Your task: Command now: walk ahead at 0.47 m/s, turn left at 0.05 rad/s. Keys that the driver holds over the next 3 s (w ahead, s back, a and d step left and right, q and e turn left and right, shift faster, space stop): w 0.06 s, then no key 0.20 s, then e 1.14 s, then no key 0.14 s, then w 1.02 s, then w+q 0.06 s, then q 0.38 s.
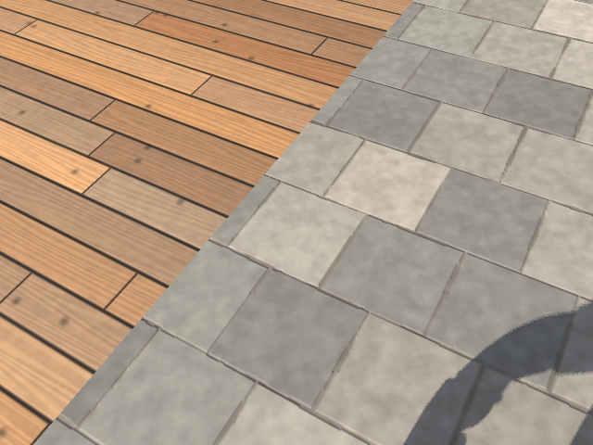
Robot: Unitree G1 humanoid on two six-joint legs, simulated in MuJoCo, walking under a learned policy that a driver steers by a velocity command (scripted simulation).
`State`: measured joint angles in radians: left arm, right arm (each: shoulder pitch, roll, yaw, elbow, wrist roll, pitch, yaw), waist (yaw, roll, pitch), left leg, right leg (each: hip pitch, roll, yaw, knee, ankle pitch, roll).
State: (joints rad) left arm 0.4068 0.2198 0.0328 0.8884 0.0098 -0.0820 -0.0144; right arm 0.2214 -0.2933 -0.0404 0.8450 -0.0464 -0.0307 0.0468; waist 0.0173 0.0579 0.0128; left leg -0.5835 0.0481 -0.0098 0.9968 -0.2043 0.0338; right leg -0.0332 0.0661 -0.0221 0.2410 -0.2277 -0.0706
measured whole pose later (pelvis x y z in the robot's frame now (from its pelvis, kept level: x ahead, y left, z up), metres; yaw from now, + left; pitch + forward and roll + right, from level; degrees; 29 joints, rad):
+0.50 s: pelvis +0.18 +0.04 -0.01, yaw -5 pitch -1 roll +0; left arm 0.24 0.25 0.05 0.92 0.03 0.04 0.00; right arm 0.22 -0.21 -0.01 0.90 -0.02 -0.05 -0.02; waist 0.01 -0.03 0.09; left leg -0.27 -0.03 0.15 0.38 -0.11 0.11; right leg -0.50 -0.02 0.02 1.04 -0.37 0.00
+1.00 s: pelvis +0.18 +0.01 +0.00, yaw -22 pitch +1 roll +1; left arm 0.23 0.27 0.07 0.79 0.01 0.04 0.01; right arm 0.19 -0.29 -0.07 0.83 -0.02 0.05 -0.02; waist 0.00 0.04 0.06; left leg -0.49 0.01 -0.01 1.01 -0.38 -0.04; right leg -0.23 0.07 0.05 0.42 -0.21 -0.07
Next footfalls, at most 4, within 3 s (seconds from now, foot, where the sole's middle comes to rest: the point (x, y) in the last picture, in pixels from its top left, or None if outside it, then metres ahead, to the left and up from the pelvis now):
0.22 left None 0.29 0.10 -0.78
0.76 right None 0.20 -0.08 -0.78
1.26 left None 0.28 0.10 -0.78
1.68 right None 0.13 -0.04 -0.78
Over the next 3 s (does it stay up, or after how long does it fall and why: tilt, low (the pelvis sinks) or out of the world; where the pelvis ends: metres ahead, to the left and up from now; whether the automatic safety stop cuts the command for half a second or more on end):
stays up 0.63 -0.33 0.00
